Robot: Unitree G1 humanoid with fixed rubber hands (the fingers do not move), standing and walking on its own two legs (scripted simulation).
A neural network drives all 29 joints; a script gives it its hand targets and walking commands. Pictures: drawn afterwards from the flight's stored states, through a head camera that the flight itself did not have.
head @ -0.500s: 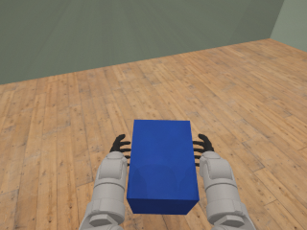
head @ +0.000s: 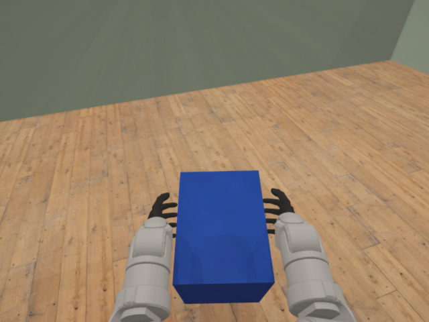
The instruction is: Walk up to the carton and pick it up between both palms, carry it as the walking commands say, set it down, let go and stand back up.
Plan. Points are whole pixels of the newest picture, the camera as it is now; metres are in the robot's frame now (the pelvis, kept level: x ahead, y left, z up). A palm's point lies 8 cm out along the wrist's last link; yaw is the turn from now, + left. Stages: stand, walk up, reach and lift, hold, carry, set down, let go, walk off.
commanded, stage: reach and lift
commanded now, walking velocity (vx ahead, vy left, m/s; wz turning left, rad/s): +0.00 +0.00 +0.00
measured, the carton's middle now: (220, 239) +0.34 +0.00 -0.03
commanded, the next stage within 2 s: hold in 0.78 s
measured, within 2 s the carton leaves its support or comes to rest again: neither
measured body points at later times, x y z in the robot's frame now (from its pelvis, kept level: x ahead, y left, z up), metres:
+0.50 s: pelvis -0.01 -0.01 +0.00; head -0.07 -0.01 +0.45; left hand +0.31 +0.13 +0.05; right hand +0.31 -0.13 +0.05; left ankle +0.02 +0.12 -0.74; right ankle +0.02 -0.13 -0.74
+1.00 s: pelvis -0.01 +0.00 +0.00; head -0.07 +0.00 +0.44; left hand +0.30 +0.13 +0.05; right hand +0.30 -0.13 +0.05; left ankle +0.02 +0.12 -0.74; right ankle +0.02 -0.13 -0.74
